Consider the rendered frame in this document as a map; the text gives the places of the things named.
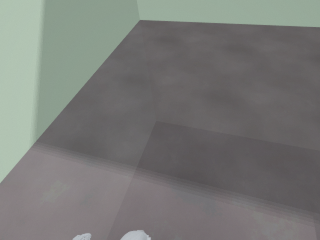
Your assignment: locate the left robot thigh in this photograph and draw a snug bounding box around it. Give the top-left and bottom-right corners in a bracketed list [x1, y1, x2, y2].
[120, 230, 151, 240]

